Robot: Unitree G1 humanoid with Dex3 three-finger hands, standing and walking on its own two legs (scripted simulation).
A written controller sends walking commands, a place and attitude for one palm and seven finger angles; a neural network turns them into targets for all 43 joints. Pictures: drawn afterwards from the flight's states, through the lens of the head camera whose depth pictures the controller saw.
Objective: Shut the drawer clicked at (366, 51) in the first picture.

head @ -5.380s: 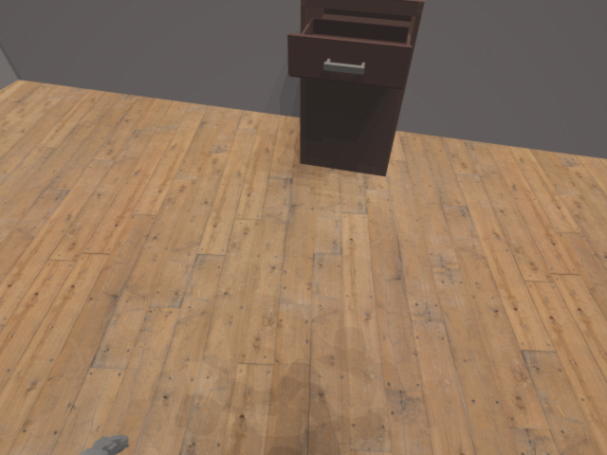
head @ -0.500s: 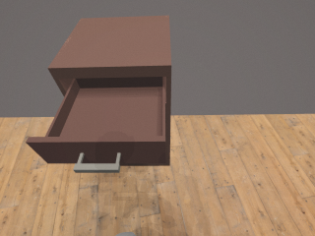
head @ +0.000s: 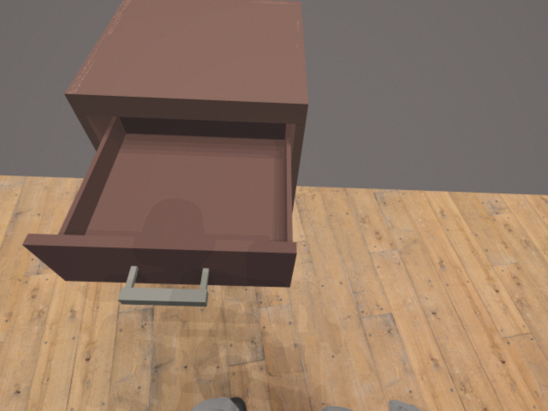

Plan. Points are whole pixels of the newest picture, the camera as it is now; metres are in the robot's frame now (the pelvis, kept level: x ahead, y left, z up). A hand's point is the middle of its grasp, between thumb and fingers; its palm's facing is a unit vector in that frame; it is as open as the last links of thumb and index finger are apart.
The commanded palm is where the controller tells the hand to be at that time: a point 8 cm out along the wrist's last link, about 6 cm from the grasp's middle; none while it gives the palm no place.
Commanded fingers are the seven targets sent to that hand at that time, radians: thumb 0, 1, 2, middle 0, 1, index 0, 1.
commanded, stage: come to a stop and stand still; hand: left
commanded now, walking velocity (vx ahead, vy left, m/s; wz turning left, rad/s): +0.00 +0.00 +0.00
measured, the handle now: (167, 285) +0.30 +0.21 -0.07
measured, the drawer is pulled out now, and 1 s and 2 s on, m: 0.30 0.30 0.30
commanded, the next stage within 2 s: look again from close up in 0.84 s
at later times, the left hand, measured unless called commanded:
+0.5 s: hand out of the picture -0.03 +0.12 -0.18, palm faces +0.04 -0.98 -0.19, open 7.3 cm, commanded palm none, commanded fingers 0.00 0.90 0.90 -0.20 -0.30 -0.20 -0.30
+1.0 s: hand out of the picture -0.09 +0.10 -0.17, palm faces +0.05 -0.98 -0.17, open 7.4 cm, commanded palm none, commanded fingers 0.00 0.90 0.90 -0.20 -0.30 -0.20 -0.30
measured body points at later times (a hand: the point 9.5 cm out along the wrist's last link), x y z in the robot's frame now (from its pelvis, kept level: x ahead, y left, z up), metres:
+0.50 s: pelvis -0.05 -0.06 +0.00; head -0.03 -0.05 +0.45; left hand -0.03 +0.17 -0.16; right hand -0.07 -0.28 -0.15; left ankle -0.04 +0.09 -0.74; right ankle -0.06 -0.15 -0.74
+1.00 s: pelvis -0.05 -0.05 +0.00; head -0.04 -0.06 +0.45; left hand -0.09 +0.15 -0.16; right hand -0.05 -0.27 -0.16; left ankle -0.04 +0.09 -0.74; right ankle -0.06 -0.15 -0.74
